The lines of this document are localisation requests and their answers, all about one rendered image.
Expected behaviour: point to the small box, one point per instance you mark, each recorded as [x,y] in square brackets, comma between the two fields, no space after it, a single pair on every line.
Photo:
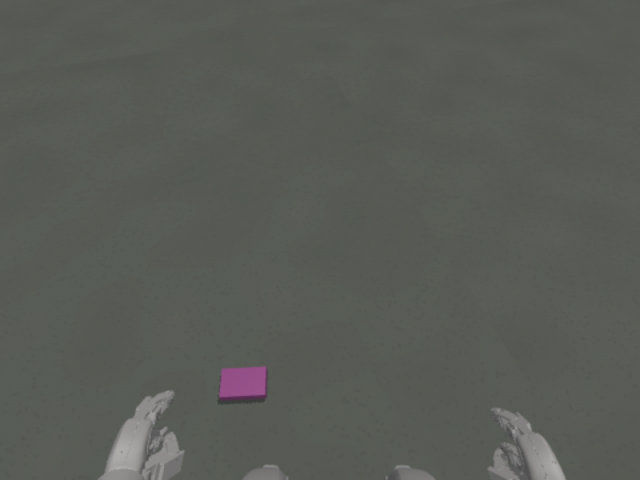
[243,383]

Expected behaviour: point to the right robot hand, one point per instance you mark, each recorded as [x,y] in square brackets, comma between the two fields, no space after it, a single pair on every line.
[532,456]

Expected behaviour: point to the left robot hand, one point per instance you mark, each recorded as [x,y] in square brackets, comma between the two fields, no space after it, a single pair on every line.
[136,442]

